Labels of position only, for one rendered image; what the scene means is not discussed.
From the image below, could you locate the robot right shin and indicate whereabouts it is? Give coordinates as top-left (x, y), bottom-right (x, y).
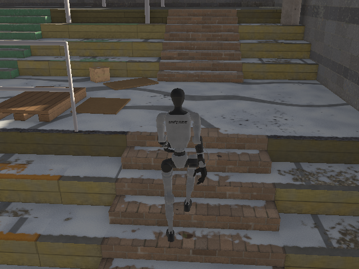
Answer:
top-left (185, 169), bottom-right (196, 205)

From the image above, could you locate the robot left forearm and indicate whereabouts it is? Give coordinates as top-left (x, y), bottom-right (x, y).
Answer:
top-left (158, 141), bottom-right (168, 149)

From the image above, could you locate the robot right forearm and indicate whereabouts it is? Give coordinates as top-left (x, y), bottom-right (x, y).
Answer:
top-left (195, 136), bottom-right (206, 168)

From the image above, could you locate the left robot thigh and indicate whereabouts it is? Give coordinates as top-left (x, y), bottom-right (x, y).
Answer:
top-left (161, 158), bottom-right (174, 205)

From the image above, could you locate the robot right hand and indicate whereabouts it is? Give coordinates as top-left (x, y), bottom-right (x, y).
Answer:
top-left (193, 167), bottom-right (207, 184)

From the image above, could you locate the right robot upper arm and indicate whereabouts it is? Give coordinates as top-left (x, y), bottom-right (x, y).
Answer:
top-left (190, 112), bottom-right (201, 144)

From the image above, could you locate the left robot upper arm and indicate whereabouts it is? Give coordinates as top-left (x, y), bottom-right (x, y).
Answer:
top-left (156, 113), bottom-right (167, 142)

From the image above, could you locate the robot left hand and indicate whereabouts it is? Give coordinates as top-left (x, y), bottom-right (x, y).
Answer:
top-left (164, 143), bottom-right (174, 152)

